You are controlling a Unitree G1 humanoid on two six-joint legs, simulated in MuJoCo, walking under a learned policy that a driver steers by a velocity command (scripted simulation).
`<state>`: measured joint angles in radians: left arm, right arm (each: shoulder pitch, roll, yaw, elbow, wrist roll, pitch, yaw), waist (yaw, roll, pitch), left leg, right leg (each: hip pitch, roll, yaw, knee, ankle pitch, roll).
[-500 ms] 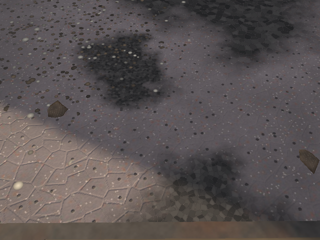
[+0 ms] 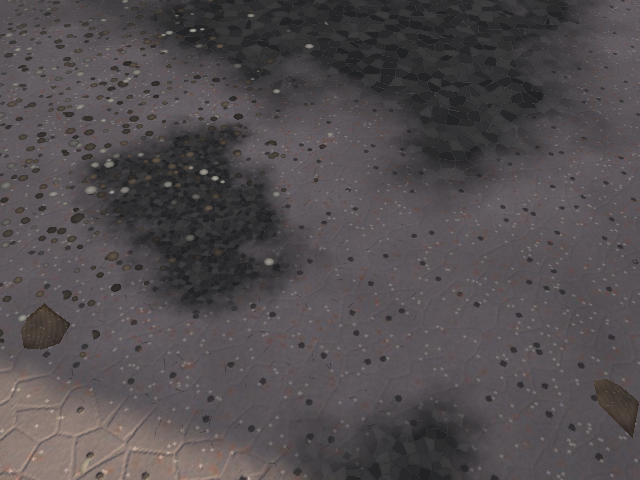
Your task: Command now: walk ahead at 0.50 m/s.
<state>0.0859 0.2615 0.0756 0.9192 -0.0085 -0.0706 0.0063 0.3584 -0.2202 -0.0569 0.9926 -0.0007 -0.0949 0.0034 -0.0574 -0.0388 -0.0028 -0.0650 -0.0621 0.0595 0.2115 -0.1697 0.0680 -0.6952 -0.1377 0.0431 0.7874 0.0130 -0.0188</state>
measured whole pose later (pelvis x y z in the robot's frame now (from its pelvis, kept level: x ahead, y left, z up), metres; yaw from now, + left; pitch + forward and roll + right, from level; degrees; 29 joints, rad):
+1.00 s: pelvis +0.28 -0.05 -0.01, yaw +0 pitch -1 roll +0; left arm 0.16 0.23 0.04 1.07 0.00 0.00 0.02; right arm 0.17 -0.20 -0.05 1.07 0.00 -0.01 -0.04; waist 0.00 0.00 0.04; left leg -0.22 0.03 0.00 0.50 -0.27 -0.02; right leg -0.19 0.00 -0.06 0.48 -0.27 -0.02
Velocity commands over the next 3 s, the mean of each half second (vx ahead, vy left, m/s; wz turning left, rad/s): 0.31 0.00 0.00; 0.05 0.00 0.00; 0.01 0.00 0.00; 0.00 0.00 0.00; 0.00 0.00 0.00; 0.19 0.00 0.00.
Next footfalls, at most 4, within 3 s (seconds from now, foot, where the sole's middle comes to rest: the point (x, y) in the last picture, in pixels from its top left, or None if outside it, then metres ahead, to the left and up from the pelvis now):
0.22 right None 0.31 -0.16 -0.79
0.60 left None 0.32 0.08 -0.79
2.96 left None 0.41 0.10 -0.79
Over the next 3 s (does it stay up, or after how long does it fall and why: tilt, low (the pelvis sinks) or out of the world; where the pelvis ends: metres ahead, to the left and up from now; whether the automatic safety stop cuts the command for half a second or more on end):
stays up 0.36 0.00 -0.02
